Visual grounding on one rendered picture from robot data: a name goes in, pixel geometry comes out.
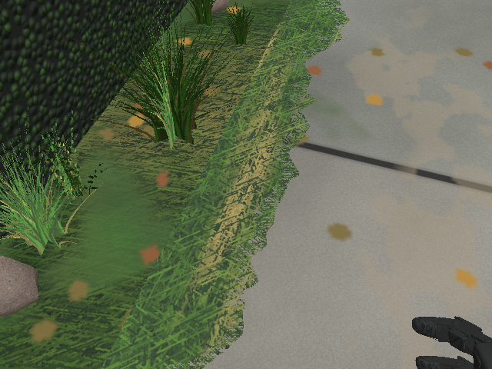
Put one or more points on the right robot hand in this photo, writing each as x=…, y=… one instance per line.
x=462, y=335

